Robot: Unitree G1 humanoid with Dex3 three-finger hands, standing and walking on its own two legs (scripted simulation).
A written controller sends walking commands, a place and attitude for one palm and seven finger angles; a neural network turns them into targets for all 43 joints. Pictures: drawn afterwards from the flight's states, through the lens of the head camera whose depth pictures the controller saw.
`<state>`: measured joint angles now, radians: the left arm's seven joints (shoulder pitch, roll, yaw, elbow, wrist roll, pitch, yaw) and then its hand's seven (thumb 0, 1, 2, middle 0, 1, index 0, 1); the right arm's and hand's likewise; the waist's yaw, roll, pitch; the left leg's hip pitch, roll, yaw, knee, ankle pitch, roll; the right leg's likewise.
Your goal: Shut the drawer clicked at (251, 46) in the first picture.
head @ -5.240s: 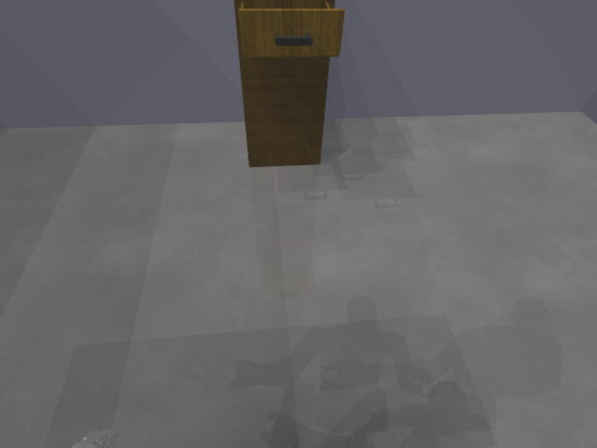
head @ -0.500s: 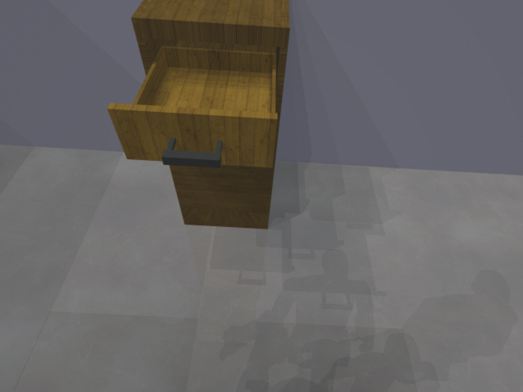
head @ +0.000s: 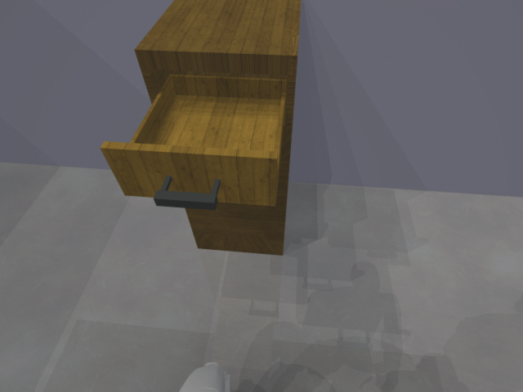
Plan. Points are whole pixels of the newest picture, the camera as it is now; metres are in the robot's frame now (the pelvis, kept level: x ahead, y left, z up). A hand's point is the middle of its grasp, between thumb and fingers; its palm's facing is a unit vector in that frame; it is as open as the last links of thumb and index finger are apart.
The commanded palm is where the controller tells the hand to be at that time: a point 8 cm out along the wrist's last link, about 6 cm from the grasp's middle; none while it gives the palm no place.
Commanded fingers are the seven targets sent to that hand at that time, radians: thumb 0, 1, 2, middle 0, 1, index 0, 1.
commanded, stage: take the last steps up to it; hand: left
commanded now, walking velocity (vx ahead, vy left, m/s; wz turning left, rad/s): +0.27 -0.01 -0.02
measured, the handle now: (189, 191) +0.46 +0.19 +0.01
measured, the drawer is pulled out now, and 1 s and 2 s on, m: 0.29 0.29 0.29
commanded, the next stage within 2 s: come to a stop and stand still in 0.34 s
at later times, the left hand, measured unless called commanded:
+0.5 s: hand (162, 348) +0.22 +0.21 -0.17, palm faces +0.01 -0.98 -0.20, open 7.4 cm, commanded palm none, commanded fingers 0.00 0.90 0.90 -0.20 -0.30 -0.20 -0.30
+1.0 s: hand (156, 375) +0.18 +0.22 -0.19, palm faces +0.05 -0.98 -0.21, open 7.3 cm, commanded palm none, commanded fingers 0.00 0.90 0.90 -0.20 -0.30 -0.20 -0.30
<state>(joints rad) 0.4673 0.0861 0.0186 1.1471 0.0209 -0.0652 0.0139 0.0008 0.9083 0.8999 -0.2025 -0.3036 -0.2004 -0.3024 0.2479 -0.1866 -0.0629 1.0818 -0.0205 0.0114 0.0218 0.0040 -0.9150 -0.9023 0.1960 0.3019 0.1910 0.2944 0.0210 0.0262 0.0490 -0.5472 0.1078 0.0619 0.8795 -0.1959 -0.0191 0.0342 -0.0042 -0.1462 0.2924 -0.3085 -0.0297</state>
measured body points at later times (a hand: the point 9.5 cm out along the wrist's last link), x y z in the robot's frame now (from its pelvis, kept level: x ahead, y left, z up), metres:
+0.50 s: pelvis +0.14 +0.03 +0.00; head +0.13 +0.04 +0.45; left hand +0.22 +0.27 -0.15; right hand +0.15 -0.20 -0.15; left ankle +0.14 +0.13 -0.74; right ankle +0.19 -0.10 -0.70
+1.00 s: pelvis +0.11 +0.04 -0.02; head +0.12 +0.05 +0.43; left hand +0.17 +0.27 -0.17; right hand +0.13 -0.21 -0.16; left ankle +0.11 +0.15 -0.75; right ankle +0.21 -0.10 -0.74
